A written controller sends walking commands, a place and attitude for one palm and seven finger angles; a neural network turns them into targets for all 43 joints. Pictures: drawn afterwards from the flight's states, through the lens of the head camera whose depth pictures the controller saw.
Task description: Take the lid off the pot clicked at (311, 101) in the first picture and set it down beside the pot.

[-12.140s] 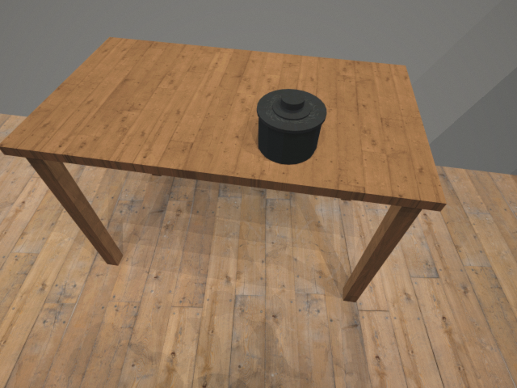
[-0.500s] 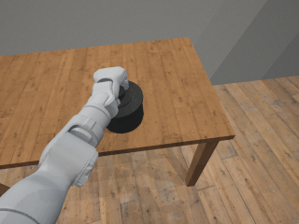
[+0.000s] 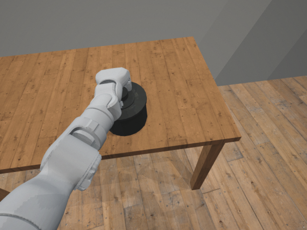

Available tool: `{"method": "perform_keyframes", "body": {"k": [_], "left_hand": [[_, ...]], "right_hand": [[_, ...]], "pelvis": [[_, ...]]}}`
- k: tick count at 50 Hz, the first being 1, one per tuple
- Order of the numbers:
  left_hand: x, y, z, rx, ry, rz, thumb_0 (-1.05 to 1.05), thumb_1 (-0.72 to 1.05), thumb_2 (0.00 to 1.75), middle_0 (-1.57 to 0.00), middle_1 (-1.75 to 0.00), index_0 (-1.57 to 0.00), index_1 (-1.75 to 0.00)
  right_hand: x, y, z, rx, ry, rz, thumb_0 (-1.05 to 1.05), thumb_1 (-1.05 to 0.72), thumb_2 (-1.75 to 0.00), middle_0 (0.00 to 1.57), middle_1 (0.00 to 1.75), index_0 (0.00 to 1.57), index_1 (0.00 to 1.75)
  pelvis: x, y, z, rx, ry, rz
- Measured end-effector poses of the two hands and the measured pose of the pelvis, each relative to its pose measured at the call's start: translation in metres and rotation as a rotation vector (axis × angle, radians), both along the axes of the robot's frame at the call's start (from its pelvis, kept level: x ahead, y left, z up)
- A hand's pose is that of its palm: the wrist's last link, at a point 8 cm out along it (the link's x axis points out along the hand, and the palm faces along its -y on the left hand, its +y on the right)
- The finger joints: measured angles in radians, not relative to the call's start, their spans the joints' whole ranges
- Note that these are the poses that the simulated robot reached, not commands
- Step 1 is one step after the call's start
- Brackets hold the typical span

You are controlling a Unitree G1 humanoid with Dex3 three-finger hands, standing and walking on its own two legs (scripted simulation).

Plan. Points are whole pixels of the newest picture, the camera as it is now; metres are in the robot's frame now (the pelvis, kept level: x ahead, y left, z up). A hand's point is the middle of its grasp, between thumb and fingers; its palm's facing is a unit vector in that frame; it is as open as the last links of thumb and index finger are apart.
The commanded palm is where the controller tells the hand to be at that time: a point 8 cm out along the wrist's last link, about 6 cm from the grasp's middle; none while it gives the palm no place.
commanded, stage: lift the lid straight up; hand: left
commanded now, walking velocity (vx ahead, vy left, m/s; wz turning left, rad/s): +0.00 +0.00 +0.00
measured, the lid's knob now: (119, 94) +0.50 +0.08 +0.06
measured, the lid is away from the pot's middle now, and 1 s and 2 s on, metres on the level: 0.00 0.01 0.00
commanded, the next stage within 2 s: move the lid sideways beside the pot in 1.90 s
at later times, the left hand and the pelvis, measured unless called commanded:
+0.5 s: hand (115, 86) +0.48 +0.08 +0.11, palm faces -0.30 -0.08 -0.95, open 8.5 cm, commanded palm +0.48 +0.08 +0.19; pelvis +0.01 +0.00 +0.00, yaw +0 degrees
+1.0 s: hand (110, 75) +0.48 +0.08 +0.15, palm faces -0.25 -0.07 -0.97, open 8.5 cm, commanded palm +0.47 +0.08 +0.23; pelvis +0.00 +0.00 +0.00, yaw +1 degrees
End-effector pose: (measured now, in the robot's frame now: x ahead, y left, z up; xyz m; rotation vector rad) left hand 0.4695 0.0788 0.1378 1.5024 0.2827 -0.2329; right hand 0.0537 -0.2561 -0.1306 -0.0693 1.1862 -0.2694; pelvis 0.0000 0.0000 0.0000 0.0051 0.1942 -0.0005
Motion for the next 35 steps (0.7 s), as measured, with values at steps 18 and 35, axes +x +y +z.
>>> {"method": "perform_keyframes", "body": {"k": [18,35], "left_hand": [[0.008,-0.004,0.015,-0.011,-0.026,-0.009,0.00,0.09,0.94,-0.63,-0.90,-0.62,-0.90],[0.006,0.010,0.039,-0.011,-0.021,0.010,0.00,0.09,0.93,-0.63,-0.90,-0.62,-0.90]], "right_hand": [[0.009,0.001,-0.001,0.010,-0.039,0.011,0.01,-0.91,-0.90,0.20,0.30,0.20,0.30],[0.043,-0.001,0.007,0.002,-0.109,0.060,0.01,-0.91,-0.90,0.20,0.30,0.20,0.30]], "pelvis": [[0.006,-0.002,0.002,0.004,-0.012,0.002],[0.007,-0.002,0.003,0.003,-0.034,0.016]]}}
